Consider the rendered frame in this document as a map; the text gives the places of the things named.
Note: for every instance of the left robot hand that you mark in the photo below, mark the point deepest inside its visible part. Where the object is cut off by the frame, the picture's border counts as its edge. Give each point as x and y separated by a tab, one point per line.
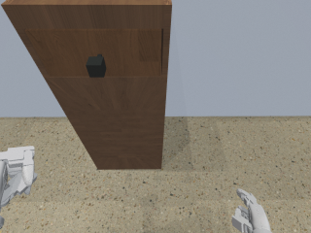
19	164

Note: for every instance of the handle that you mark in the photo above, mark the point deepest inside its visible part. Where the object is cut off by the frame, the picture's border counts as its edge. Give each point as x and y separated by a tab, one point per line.
96	66

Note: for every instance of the right robot hand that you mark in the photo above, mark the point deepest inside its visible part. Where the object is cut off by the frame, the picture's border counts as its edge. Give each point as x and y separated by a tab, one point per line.
248	220

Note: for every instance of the cabinet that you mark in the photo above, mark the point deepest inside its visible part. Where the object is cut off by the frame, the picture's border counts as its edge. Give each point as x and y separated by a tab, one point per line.
119	119

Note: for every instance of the drawer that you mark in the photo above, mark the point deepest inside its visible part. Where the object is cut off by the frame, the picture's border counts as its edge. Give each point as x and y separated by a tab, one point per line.
127	52

